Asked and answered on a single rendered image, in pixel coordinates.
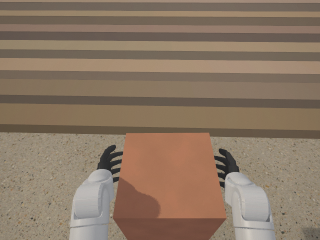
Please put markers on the robot right hand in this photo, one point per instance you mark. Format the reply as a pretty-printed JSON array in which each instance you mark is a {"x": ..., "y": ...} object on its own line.
[{"x": 228, "y": 167}]

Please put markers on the carton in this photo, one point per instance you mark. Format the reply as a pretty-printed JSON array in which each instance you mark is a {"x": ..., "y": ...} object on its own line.
[{"x": 168, "y": 188}]

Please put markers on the right robot forearm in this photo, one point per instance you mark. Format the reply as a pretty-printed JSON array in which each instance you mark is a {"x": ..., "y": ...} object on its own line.
[{"x": 251, "y": 210}]

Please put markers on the left robot forearm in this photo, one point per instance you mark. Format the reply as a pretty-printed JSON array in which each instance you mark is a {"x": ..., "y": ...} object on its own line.
[{"x": 91, "y": 207}]

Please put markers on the robot left hand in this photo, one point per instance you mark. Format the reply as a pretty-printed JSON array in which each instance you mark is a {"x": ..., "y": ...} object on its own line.
[{"x": 107, "y": 164}]

